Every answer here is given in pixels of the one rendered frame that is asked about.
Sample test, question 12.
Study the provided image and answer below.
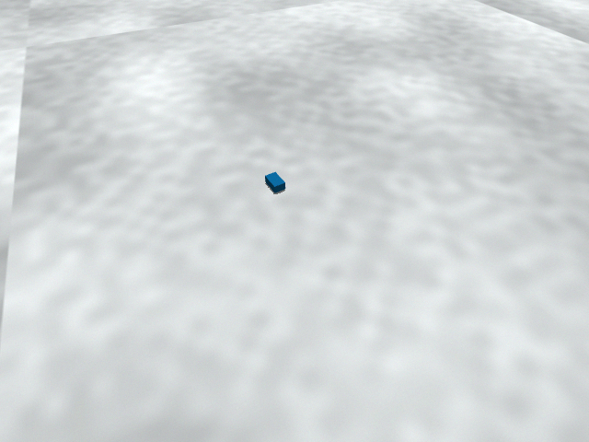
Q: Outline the small box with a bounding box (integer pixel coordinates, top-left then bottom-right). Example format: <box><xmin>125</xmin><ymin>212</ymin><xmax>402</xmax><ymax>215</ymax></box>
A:
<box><xmin>265</xmin><ymin>172</ymin><xmax>285</xmax><ymax>193</ymax></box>

